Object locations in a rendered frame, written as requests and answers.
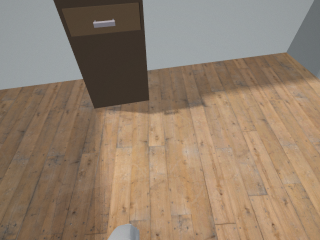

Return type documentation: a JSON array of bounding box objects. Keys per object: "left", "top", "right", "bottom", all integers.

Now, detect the handle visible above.
[{"left": 93, "top": 19, "right": 116, "bottom": 28}]

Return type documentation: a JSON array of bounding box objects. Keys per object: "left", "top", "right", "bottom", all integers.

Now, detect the left robot thigh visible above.
[{"left": 107, "top": 224, "right": 140, "bottom": 240}]

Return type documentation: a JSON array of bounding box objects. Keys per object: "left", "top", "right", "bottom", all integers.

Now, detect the drawer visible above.
[{"left": 62, "top": 2, "right": 141, "bottom": 37}]

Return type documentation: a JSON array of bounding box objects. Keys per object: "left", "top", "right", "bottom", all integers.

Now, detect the cabinet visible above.
[{"left": 53, "top": 0, "right": 149, "bottom": 109}]

